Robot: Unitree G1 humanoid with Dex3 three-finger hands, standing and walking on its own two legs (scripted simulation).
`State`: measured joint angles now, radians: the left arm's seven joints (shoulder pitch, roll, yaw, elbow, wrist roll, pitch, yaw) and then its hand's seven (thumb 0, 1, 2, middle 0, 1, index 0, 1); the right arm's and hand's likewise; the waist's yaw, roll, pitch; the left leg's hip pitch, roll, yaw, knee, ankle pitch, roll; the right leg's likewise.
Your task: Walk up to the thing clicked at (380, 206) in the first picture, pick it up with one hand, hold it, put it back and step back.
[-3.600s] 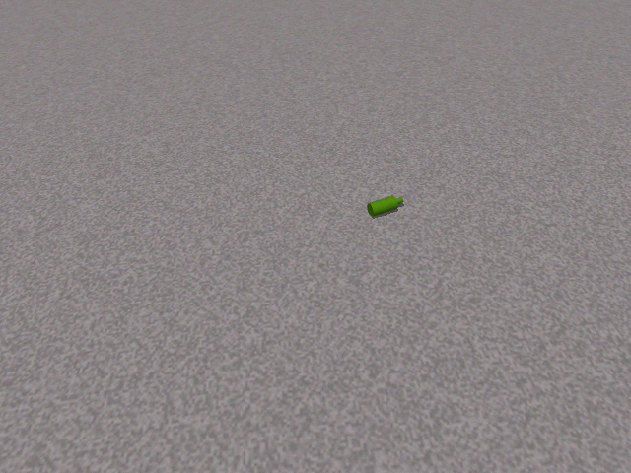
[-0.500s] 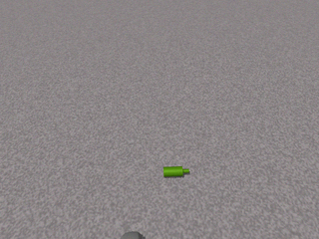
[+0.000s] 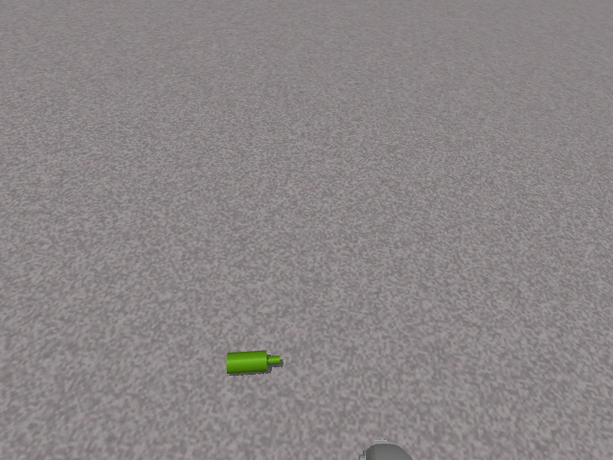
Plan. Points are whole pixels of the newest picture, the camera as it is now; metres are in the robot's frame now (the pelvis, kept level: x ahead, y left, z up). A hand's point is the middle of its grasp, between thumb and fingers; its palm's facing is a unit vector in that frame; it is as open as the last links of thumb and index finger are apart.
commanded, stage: walk up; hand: left
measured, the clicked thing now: (253, 361) +0.54 +0.13 -0.71
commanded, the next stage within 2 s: none
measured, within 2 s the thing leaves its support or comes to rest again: neither
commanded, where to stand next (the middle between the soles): +0.17 -0.13 m, yaw +5 degrees
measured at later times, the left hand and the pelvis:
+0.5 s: hand out of the picture +0.12 +0.12 -0.15, palm faces +0.05 -0.94 -0.34, open 7.4 cm; pelvis +0.11 -0.14 +0.00, yaw +4 degrees
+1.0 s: hand (223, 458) +0.17 +0.12 -0.12, palm faces +0.07 -0.87 -0.49, open 7.4 cm; pelvis +0.15 -0.18 +0.01, yaw +7 degrees
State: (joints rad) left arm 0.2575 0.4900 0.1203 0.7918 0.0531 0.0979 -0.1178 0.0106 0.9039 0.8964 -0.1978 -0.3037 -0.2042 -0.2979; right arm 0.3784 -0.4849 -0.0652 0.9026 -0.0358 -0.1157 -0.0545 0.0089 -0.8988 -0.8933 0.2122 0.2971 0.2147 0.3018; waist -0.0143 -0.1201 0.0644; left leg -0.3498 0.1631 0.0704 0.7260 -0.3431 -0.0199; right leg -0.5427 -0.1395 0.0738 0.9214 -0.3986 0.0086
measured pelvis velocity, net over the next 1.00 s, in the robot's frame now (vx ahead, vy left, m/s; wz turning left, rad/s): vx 0.15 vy -0.18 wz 0.12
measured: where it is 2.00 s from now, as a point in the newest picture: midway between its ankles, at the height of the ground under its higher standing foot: outside the picture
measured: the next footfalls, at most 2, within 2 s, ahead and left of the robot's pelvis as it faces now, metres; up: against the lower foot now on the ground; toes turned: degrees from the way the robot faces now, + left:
right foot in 0.06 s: +0.13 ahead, -0.21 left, +0.00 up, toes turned -4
left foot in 0.46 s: +0.21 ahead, -0.03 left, +0.00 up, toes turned +5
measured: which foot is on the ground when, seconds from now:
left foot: down 0.00-0.08, up 0.10-0.44, down 0.46-0.70, up 0.72-0.98, down 1.00-1.00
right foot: up 0.00-0.04, down 0.06-0.48, up 0.50-0.66, down 0.68-1.00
